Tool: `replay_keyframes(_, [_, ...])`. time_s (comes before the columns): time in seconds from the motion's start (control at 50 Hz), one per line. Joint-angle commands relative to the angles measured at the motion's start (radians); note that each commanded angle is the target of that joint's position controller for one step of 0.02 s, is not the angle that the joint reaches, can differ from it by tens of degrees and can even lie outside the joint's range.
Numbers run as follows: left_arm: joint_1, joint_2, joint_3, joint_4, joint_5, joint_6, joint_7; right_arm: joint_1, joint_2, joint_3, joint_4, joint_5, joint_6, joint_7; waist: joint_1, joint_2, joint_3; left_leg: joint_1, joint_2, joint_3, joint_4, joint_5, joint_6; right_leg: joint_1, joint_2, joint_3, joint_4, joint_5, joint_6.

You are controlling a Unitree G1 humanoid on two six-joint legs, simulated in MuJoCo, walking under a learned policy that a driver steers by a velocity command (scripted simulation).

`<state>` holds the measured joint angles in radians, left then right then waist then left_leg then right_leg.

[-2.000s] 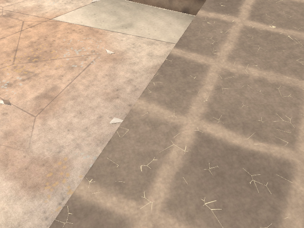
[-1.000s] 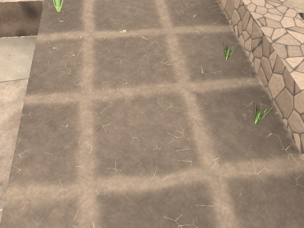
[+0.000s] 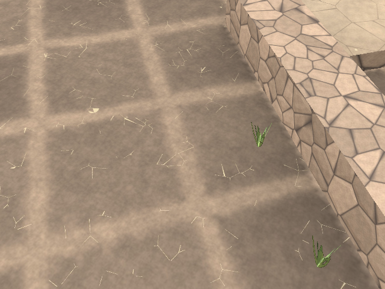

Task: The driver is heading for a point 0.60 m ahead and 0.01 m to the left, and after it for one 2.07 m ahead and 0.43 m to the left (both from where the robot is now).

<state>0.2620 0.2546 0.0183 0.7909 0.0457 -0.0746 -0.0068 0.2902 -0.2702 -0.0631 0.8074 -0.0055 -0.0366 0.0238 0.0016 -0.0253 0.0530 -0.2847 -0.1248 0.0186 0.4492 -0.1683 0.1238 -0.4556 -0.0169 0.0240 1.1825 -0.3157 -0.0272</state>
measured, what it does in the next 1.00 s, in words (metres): walks ahead: right foot, then left foot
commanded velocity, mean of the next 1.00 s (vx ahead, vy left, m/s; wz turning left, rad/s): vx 0.48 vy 0.00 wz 0.23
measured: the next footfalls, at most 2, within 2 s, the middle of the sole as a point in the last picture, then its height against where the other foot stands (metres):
right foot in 0.36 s outside the picture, level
left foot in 0.86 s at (153, 255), level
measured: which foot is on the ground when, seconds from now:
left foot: down 0.00-0.38, up 0.40-0.84, down 0.86-1.00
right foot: up 0.00-0.34, down 0.36-0.88, up 0.90-1.00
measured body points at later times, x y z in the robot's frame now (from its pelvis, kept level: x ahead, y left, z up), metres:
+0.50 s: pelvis +0.29 -0.03 +0.00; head +0.31 -0.04 +0.45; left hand +0.36 +0.25 -0.10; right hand +0.39 -0.29 -0.13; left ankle +0.17 +0.06 -0.65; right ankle +0.34 -0.11 -0.74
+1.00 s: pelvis +0.51 +0.07 +0.00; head +0.54 +0.09 +0.45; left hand +0.46 +0.32 -0.15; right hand +0.71 -0.14 -0.11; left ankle +0.54 +0.14 -0.74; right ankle +0.45 -0.08 -0.65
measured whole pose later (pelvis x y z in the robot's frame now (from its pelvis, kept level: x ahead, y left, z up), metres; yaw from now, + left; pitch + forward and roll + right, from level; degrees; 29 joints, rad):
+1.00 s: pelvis +0.51 +0.07 +0.00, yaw +14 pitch +0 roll -1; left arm 0.35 0.24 0.04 0.94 0.02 -0.05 0.01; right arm 0.17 -0.23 -0.02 0.81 -0.02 -0.07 0.00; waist 0.03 -0.02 0.06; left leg -0.30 -0.03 0.08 0.46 -0.17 0.07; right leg -0.34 0.01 0.00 1.09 -0.42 -0.04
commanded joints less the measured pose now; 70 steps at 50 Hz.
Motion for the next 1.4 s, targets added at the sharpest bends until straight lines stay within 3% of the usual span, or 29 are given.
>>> replay_keyframes(0.02, [0.056,0.076,0.014,-0.059,0.011,0.024,-0.004,0.041,-0.121,-0.029,-0.041,0.007,-0.027,-0.003,0.029,0.050,-0.052,0.065,0.259,-0.315,-0.236,0.264,0.167,-0.105,-0.054,0.011,-0.068,0.030,0.040])
replay_keyframes(0.14, [-0.191,0.063,0.003,-0.139,0.000,0.028,-0.012,0.143,-0.143,-0.039,-0.017,0.012,-0.021,-0.011,-0.050,0.083,-0.019,0.107,0.198,-0.298,-0.234,0.259,0.101,-0.181,-0.046,-0.014,-0.387,0.283,0.083])
replay_keyframes(0.24, [-0.321,0.066,-0.006,-0.183,-0.013,0.012,-0.016,0.212,-0.151,-0.042,-0.009,-0.005,-0.014,-0.025,-0.100,0.094,-0.028,0.238,0.223,-0.352,-0.146,0.381,0.089,-0.182,-0.003,-0.014,-0.544,0.292,0.070])
replay_keyframes(0.3, [-0.259,0.088,0.001,-0.169,-0.014,-0.002,-0.015,0.173,-0.153,-0.039,-0.016,-0.010,-0.019,-0.035,-0.059,0.110,-0.037,0.234,0.255,-0.377,-0.098,0.434,0.053,-0.014,0.017,-0.009,-0.646,0.236,0.023])
replay_keyframes(0.34, [-0.061,0.129,0.023,-0.105,-0.009,-0.018,0.001,0.148,-0.156,-0.035,-0.008,-0.006,-0.028,-0.030,0.036,0.073,-0.117,0.208,0.202,-0.324,0.114,0.576,0.016,0.254,0.043,-0.022,-0.737,0.203,-0.027])
replay_keyframes(0.36, [0.082,0.183,0.039,-0.089,0.008,-0.028,0.017,0.149,-0.119,-0.022,-0.023,0.001,-0.036,-0.022,0.097,0.004,-0.234,0.106,0.155,-0.274,0.339,0.411,-0.007,0.469,-0.110,0.133,-0.754,0.092,-0.080])
replay_keyframes(0.38, [0.168,0.281,0.065,-0.081,0.023,-0.019,0.026,0.267,-0.035,-0.004,-0.039,0.031,-0.037,-0.021,0.068,-0.192,-0.360,-0.172,0.011,-0.145,0.649,-0.108,-0.052,0.737,-0.370,0.554,-0.795,0.002,-0.200])
replay_keyframes(0.4, [0.157,0.252,0.071,-0.058,-0.006,-0.003,0.016,0.281,-0.100,-0.011,-0.023,0.001,-0.030,-0.026,0.052,-0.192,-0.332,-0.317,0.011,-0.127,0.758,-0.357,-0.048,0.696,-0.407,0.771,-0.889,-0.082,-0.250])
replay_keyframes(0.42, [0.080,0.168,0.055,-0.069,-0.018,0.001,0.010,0.191,-0.120,-0.015,-0.020,-0.016,-0.023,-0.024,0.037,-0.054,-0.173,-0.356,0.065,-0.150,0.798,-0.266,-0.046,0.562,-0.360,0.636,-0.903,-0.126,-0.234])
replay_keyframes(0.44, [0.029,0.112,0.042,-0.070,-0.019,-0.002,0.005,0.110,-0.106,-0.009,-0.037,-0.022,-0.025,-0.014,0.035,0.004,-0.096,-0.346,0.093,-0.145,0.758,-0.200,-0.048,0.454,-0.306,0.499,-0.925,-0.044,-0.210])
replay_keyframes(0.48, [0.017,0.081,0.032,-0.043,-0.020,-0.012,0.006,0.071,-0.090,-0.005,-0.049,-0.034,-0.014,0.000,-0.001,-0.056,-0.042,-0.301,0.135,-0.126,0.672,-0.167,-0.061,0.344,-0.218,0.320,-0.963,0.147,-0.163])
replay_keyframes(0.56, [0.076,0.100,0.038,0.009,-0.036,-0.039,-0.004,0.046,-0.064,0.005,-0.051,-0.042,0.004,0.013,-0.022,-0.068,-0.052,-0.309,0.150,-0.081,0.606,-0.107,-0.087,0.334,-0.189,0.201,-1.004,0.354,-0.182])
replay_keyframes(0.68, [0.156,0.106,0.042,0.071,-0.040,-0.029,-0.008,-0.211,-0.019,0.039,-0.123,-0.029,-0.004,0.022,0.032,-0.060,0.002,-0.306,0.188,0.014,0.287,0.095,-0.113,0.330,-0.141,0.077,-1.051,0.414,-0.164])
replay_keyframes(0.74, [0.203,0.126,0.046,0.101,-0.036,-0.025,-0.006,-0.278,-0.029,0.042,-0.139,-0.022,-0.007,0.017,0.052,-0.057,0.006,-0.255,0.170,0.035,0.188,0.107,-0.097,0.376,-0.165,0.073,-1.021,0.457,-0.154])
replay_keyframes(0.8, [0.212,0.140,0.049,0.125,-0.030,-0.016,0.001,-0.286,-0.048,0.036,-0.146,-0.024,-0.013,0.007,0.039,-0.055,0.012,-0.208,0.152,0.042,0.127,0.036,-0.060,0.444,-0.204,0.083,-0.961,0.549,-0.142])
replay_keyframes(0.84, [0.198,0.149,0.049,0.138,-0.034,-0.009,0.006,-0.148,-0.064,0.023,-0.098,-0.034,-0.024,-0.005,-0.032,-0.030,-0.051,-0.009,0.102,0.064,0.031,0.012,-0.026,0.451,-0.177,0.041,-0.775,0.754,-0.115])
replay_keyframes(0.86, [0.207,0.125,0.041,0.142,-0.037,-0.007,0.008,0.004,-0.096,0.009,-0.044,-0.050,-0.038,-0.016,-0.085,0.005,-0.139,0.202,0.126,0.028,0.006,0.047,0.005,0.376,-0.126,0.000,-0.583,0.739,-0.089])
replay_keyframes(0.88, [0.202,0.080,0.026,0.102,-0.041,-0.009,0.011,0.182,-0.173,-0.009,-0.020,-0.069,-0.048,-0.030,-0.144,0.122,-0.277,0.441,0.381,-0.234,0.004,0.116,0.057,0.196,-0.063,-0.052,-0.283,0.389,-0.058])
replay_keyframes(0.9, [0.335,0.012,0.017,0.112,-0.064,-0.003,0.015,0.177,-0.251,-0.030,-0.014,-0.048,-0.035,-0.030,-0.083,0.315,-0.349,0.570,0.602,-0.603,-0.085,0.351,0.203,-0.070,0.107,-0.076,0.015,-0.252,-0.022])
replay_keyframes(0.92, [0.267,0.111,0.042,0.128,-0.032,0.010,0.024,0.130,-0.180,-0.020,-0.015,-0.001,-0.027,-0.025,-0.074,0.130,-0.257,0.469,0.541,-0.530,-0.085,0.464,0.195,-0.112,0.048,0.025,0.068,-0.214,-0.028])
replay_keyframes(0.96, [0.173,0.061,0.035,0.114,-0.032,0.013,0.019,-0.004,-0.067,0.013,-0.018,-0.003,-0.038,-0.019,-0.015,0.078,-0.102,0.277,0.442,-0.273,-0.116,0.683,0.139,-0.089,-0.009,0.026,-0.004,-0.112,-0.020])
replay_keyframes(1.0, [0.177,0.045,0.034,0.129,-0.019,0.039,0.011,-0.044,-0.030,0.027,-0.003,-0.002,-0.044,-0.025,0.028,0.110,-0.080,0.174,0.372,-0.156,-0.155,0.747,0.089,-0.006,-0.024,0.011,-0.084,-0.066,0.002])
replay_keyframes(1.08, [0.168,0.009,0.029,0.146,-0.018,0.064,0.003,-0.020,-0.057,0.028,0.042,-0.005,-0.054,-0.031,0.060,0.102,-0.112,0.124,0.337,-0.055,-0.165,0.858,0.090,0.068,-0.001,-0.015,-0.204,0.029,0.025])
replay_keyframes(1.16, [0.056,-0.003,0.015,0.140,-0.021,0.074,0.017,0.015,-0.053,0.036,0.091,-0.009,-0.041,-0.036,0.025,0.137,-0.096,0.100,0.306,-0.014,-0.155,0.767,0.069,0.128,-0.001,-0.048,-0.421,0.112,0.021])
replay_keyframes(1.28, [0.030,-0.001,0.003,0.176,-0.023,0.065,0.040,0.019,-0.041,0.044,0.144,-0.006,-0.013,-0.048,0.030,0.084,-0.050,0.050,0.317,-0.090,-0.097,0.350,0.041,0.303,-0.006,-0.040,-0.746,0.195,-0.017])
replay_keyframes(1.32, [0.068,0.096,0.017,0.193,-0.013,0.047,0.051,0.093,-0.015,0.047,0.151,-0.016,-0.010,-0.051,-0.016,-0.042,-0.067,-0.020,0.225,-0.062,-0.028,0.028,-0.029,0.439,-0.175,0.132,-0.796,0.535,-0.045])
replay_keyframes(1.34, [0.019,0.090,0.013,0.202,-0.037,0.051,0.048,0.203,0.057,0.062,0.196,0.002,0.003,-0.052,-0.065,-0.138,-0.067,0.039,0.157,-0.018,-0.065,-0.147,-0.047,0.354,-0.226,0.174,-0.800,0.560,-0.124])
replay_keyframes(1.36, [-0.017,0.032,0.001,0.197,-0.040,0.052,0.041,0.177,0.031,0.060,0.220,-0.005,0.015,-0.059,-0.046,-0.099,-0.028,0.106,0.159,-0.022,-0.096,-0.127,-0.060,0.270,-0.201,0.171,-0.822,0.459,-0.114])
replay_keyframes(1.4, [-0.034,0.011,-0.003,0.207,-0.039,0.054,0.038,0.110,-0.006,0.048,0.222,-0.008,0.022,-0.061,-0.024,-0.061,-0.002,0.146,0.178,-0.047,-0.112,-0.021,-0.061,0.237,-0.118,0.110,-0.829,0.353,-0.060])
Keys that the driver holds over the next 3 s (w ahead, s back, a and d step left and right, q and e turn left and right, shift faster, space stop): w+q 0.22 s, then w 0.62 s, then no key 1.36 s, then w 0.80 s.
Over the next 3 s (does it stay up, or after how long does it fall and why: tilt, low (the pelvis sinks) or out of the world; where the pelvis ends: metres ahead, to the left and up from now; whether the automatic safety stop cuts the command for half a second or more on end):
stays up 0.90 0.09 -0.01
